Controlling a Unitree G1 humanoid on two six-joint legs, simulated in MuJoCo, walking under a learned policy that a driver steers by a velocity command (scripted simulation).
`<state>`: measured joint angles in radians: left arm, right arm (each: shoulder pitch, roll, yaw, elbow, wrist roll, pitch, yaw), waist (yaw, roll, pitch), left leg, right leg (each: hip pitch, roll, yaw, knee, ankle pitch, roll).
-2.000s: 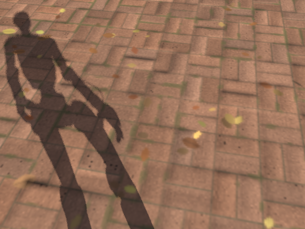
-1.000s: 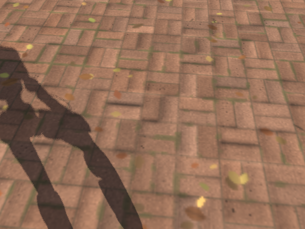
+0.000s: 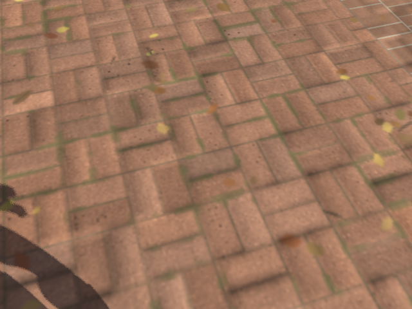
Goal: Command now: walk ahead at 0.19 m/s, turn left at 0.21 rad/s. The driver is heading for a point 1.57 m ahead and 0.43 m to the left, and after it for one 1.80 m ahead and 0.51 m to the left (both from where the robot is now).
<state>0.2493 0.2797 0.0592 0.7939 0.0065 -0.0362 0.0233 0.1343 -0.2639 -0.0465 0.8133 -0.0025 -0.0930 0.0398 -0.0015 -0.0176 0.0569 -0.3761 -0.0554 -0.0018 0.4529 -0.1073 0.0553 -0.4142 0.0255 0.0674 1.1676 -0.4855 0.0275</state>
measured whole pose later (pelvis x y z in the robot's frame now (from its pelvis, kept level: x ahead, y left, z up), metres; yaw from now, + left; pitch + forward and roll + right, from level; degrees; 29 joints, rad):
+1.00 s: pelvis +0.06 +0.02 +0.01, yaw +27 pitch +1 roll +0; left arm 0.19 0.30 0.07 0.80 0.00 0.03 0.04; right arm 0.13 -0.24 -0.03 0.71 -0.01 0.01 -0.01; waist 0.01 -0.03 0.03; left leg -0.25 -0.04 -0.01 0.45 -0.22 0.06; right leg -0.39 -0.06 0.02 0.81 -0.39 0.08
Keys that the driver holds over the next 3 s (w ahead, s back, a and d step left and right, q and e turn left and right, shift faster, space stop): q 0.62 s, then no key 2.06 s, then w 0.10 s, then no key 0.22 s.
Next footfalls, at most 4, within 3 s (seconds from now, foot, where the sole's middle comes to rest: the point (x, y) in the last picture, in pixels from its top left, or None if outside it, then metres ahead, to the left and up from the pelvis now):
0.30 right None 0.16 -0.13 -0.77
0.72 left None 0.06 0.12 -0.77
1.08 right None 0.16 -0.10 -0.77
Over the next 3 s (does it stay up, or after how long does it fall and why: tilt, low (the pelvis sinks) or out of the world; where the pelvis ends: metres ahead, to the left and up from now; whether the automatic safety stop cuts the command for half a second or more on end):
stays up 0.11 0.01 -0.01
